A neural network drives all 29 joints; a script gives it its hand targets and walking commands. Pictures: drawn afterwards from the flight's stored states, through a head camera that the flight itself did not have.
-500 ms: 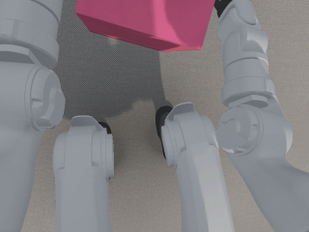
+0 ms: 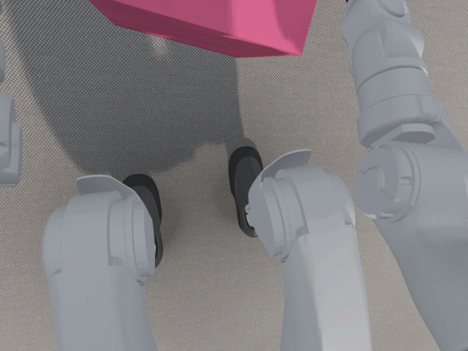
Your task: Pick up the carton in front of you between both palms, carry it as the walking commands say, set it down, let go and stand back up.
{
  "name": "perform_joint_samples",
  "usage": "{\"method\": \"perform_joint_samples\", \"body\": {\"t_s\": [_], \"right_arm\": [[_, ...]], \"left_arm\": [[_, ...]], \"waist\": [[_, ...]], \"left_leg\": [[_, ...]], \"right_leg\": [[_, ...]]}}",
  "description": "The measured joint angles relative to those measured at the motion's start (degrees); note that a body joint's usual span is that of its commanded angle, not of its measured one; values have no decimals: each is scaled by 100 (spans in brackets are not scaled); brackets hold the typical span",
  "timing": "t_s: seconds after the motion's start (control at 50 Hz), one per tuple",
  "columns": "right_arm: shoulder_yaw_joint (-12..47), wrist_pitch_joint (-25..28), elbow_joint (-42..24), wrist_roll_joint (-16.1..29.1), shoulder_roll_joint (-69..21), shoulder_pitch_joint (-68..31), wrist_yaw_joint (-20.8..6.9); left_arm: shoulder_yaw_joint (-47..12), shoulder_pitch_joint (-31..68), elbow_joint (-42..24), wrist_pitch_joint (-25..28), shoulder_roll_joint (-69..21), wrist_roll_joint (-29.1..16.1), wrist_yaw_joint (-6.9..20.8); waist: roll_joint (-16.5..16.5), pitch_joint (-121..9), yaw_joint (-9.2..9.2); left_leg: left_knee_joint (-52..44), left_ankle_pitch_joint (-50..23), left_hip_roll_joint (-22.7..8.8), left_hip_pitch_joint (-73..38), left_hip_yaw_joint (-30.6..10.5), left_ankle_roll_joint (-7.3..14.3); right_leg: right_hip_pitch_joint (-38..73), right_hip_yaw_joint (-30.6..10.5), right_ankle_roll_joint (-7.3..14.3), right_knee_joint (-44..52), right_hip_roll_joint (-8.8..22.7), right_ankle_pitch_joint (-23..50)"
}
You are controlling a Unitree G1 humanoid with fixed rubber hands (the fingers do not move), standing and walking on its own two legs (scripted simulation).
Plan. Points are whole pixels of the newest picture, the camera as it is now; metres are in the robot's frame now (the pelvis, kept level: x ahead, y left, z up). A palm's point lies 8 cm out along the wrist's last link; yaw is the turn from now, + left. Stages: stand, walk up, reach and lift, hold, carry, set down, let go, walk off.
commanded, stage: set down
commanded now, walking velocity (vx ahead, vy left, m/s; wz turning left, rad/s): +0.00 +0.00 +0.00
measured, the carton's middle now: out of the picture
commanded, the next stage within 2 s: let go in 1.02 s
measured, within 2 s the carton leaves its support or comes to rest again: neither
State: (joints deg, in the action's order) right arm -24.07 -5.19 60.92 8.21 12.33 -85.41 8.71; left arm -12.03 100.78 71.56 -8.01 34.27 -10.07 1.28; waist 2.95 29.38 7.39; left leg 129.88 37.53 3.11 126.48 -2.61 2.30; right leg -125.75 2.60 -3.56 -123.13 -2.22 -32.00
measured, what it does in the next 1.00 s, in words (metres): rises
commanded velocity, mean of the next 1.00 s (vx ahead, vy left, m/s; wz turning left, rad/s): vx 0.00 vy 0.00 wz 0.00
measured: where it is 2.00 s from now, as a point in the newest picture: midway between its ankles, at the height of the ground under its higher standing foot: (199, 221)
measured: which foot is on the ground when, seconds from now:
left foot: down 0.00-1.00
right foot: down 0.00-1.00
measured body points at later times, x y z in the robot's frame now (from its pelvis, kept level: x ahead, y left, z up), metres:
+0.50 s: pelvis +0.00 -0.01 +0.10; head +0.36 +0.02 +0.36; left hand +0.64 +0.17 -0.02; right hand +0.54 -0.20 -0.02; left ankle +0.09 +0.10 -0.34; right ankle +0.13 -0.13 -0.34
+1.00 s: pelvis +0.02 +0.00 +0.23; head +0.37 +0.03 +0.52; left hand +0.64 +0.18 +0.13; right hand +0.54 -0.21 +0.13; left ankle +0.09 +0.10 -0.34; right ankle +0.13 -0.13 -0.34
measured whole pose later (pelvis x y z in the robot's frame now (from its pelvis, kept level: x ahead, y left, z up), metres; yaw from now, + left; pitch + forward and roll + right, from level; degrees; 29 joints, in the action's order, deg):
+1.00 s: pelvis +0.02 +0.00 +0.23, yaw +2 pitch +46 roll -3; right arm -26.7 -16.8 34.3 0.0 2.8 -66.2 9.5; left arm 7.1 87.8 63.3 -16.4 29.6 4.0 7.8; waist -1.7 3.2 9.6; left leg 76.2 23.7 3.5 98.8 -2.5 1.6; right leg -98.8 -1.0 -2.5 -71.5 -1.8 -19.2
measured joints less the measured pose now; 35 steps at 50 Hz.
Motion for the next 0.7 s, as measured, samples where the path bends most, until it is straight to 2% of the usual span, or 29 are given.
{"method": "perform_joint_samples", "body": {"t_s": [0.12, 0.2, 0.26, 0.44, 0.54, 0.7], "right_arm": [[303, -230, -642, 203, -202, 125, 271], [462, -481, -1240, 180, -409, 353, 478], [475, -650, -1430, 114, -493, 489, 553], [124, -859, -1659, -335, -719, 795, 468], [-54, -967, -1951, -504, -809, 943, 421], [-106, -1156, -2414, -500, -800, 1313, 327]], "left_arm": [[-61, 206, -103, -192, 45, -83, 98], [216, 19, -334, -385, 50, 75, 114], [472, -113, -283, -503, 35, 231, 162], [1114, -324, -67, -549, -65, 749, 401], [1265, -456, -320, -641, -101, 940, 452], [1292, -789, -820, -861, -151, 991, 489]], "waist": [[-26, -223, 71], [-64, -494, 119], [-132, -785, 150], [-278, -1615, 187], [-287, -1853, 192], [-331, -2180, 212]], "left_leg": [[-53, -12, -79, -31, 13, -32], [-346, -17, -158, -241, 76, -32], [-699, -66, -183, -408, 99, -37], [-1845, -370, -154, -719, 76, -76], [-2395, -527, -109, -904, 54, -91], [-3300, -752, -38, -1357, 14, -92]], "right_leg": [[-41, 8, 71, 35, -25, 73], [85, -73, 81, 297, -110, 139], [227, -120, 89, 628, -144, 197], [568, -177, 111, 1738, -132, 436], [782, -196, 117, 2270, -97, 547], [1278, -224, 115, 3162, -40, 711]]}}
